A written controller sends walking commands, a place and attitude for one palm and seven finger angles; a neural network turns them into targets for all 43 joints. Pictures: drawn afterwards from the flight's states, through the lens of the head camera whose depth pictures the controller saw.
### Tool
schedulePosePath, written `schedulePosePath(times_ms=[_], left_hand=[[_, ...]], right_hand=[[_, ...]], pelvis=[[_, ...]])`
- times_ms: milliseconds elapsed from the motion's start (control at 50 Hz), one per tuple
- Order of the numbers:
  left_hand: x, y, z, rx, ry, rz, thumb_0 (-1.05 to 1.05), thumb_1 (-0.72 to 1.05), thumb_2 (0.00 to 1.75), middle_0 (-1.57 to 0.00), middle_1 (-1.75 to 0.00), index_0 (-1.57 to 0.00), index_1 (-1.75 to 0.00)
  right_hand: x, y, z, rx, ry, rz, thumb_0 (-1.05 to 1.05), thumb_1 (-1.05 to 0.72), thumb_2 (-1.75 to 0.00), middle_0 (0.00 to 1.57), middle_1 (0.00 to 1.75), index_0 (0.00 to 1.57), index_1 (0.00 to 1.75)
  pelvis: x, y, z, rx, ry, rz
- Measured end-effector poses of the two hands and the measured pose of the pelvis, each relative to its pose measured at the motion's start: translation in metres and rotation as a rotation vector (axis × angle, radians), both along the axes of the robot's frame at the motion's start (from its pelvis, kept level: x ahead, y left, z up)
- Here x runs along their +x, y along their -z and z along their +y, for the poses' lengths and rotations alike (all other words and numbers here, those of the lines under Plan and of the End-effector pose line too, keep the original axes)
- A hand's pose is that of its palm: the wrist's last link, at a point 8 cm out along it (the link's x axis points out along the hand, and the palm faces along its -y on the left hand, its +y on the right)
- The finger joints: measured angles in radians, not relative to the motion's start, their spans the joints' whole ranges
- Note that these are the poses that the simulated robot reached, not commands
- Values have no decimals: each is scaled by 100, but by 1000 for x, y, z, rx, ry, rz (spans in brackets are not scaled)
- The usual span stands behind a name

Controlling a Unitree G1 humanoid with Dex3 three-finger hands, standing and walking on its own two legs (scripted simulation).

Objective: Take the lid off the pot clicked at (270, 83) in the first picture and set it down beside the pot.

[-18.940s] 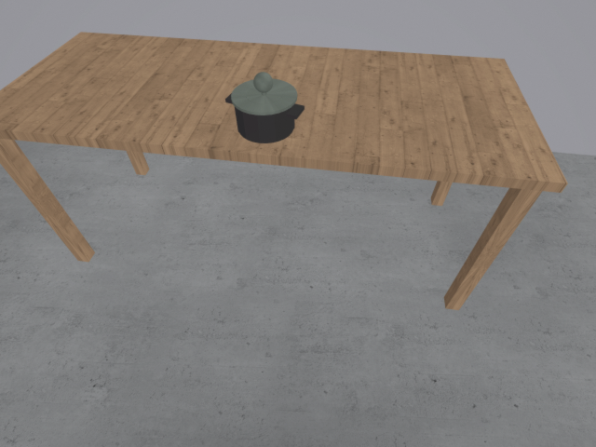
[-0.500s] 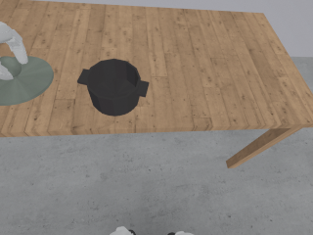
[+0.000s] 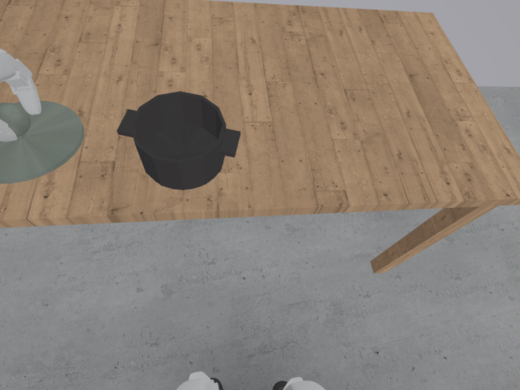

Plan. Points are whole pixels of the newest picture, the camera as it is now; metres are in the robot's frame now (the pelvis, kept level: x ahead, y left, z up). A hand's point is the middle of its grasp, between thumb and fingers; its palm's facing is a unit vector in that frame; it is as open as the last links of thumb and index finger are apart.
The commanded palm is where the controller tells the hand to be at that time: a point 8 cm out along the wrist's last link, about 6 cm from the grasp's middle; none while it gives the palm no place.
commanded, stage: lower the lid onto the table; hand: left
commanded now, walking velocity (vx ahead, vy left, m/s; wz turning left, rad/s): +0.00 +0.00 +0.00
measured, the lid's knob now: (9, 120) +0.51 +0.33 +0.07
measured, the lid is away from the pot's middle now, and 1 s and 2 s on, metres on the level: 0.23 0.24 0.25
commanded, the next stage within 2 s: open the fingers wide in 1.24 s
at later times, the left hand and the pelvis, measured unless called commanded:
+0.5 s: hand (2, 131) +0.49 +0.33 +0.08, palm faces -0.48 -0.10 -0.87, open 7.5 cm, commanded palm +0.57 +0.32 +0.14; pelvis -0.01 +0.00 -0.01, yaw +0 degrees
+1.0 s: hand (13, 144) +0.49 +0.33 +0.04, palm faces -0.49 -0.12 -0.86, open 7.5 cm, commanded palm +0.57 +0.33 +0.10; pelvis -0.01 +0.00 -0.02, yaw -1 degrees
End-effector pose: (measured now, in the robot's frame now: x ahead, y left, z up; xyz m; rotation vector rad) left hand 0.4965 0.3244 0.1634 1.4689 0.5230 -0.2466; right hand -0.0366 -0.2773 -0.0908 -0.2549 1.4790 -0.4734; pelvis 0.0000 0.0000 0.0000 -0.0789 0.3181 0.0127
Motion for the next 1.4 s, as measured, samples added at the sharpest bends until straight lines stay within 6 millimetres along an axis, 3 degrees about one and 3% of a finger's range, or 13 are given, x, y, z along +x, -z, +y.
schedulePosePath(times_ms=[360,780,1040,1400], left_hand=[[-4,23,7,-7,-8,18,0,26,60,-66,-99,-68,-99],[1,47,-3,-5,3,11,0,26,61,-66,-99,-68,-99],[-1,66,10,-6,-27,41,0,26,61,-65,-99,-68,-99],[-11,85,16,-23,-4,-10,1,26,60,-66,-100,-68,-100]], right_hand=[[-6,5,3,-6,6,23,0,-90,-90,20,30,20,30],[-12,14,6,-8,15,24,0,-90,-90,20,30,20,30],[-22,15,6,-18,28,64,0,-90,-90,20,30,20,30],[-12,22,12,-4,-2,64,0,-90,-90,20,30,20,30]], pelvis=[[-4,7,1,-9,0,26],[-11,16,0,-16,3,54],[-14,23,-2,-22,6,72],[-18,28,5,-34,0,89]])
